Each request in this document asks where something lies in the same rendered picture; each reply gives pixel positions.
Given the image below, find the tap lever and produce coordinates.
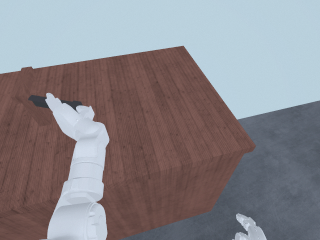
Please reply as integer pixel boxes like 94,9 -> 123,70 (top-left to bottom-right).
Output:
28,95 -> 82,112

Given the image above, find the robot left forearm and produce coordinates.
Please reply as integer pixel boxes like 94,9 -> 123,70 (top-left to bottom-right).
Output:
47,118 -> 110,239

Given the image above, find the counter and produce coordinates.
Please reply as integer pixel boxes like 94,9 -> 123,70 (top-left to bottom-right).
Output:
0,46 -> 256,240

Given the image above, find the left robot upper arm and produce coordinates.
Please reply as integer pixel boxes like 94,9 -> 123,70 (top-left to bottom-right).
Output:
40,202 -> 108,240

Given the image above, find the robot left hand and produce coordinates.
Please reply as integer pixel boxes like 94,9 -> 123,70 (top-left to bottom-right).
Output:
45,93 -> 95,139

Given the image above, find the robot right hand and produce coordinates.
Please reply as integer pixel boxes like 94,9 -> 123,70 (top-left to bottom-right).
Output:
232,213 -> 267,240

